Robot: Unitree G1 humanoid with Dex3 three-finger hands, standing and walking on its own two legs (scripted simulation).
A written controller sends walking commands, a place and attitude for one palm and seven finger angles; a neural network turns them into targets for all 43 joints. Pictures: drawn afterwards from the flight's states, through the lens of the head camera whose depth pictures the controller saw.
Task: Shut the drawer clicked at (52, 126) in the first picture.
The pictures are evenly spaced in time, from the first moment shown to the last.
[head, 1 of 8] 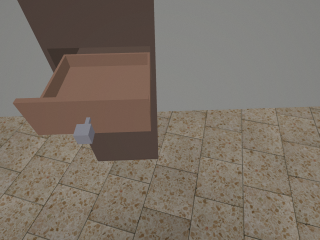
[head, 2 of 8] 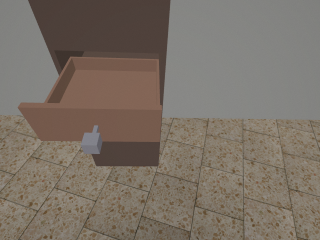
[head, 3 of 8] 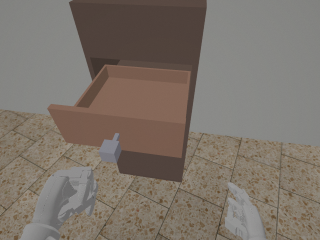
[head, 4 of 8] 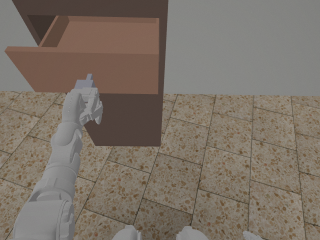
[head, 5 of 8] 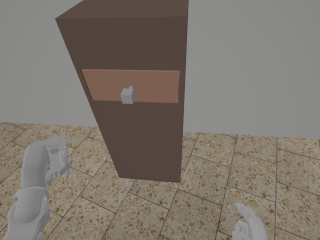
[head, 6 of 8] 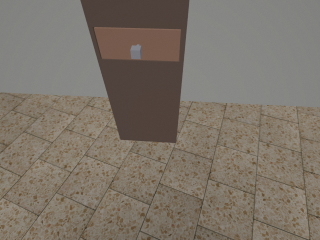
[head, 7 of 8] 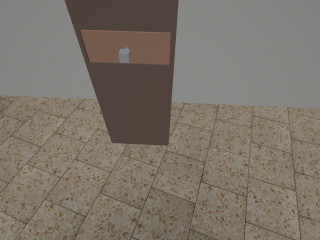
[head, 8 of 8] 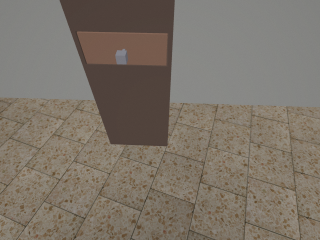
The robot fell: no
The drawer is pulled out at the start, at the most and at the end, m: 0.30 0.30 0.00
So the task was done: yes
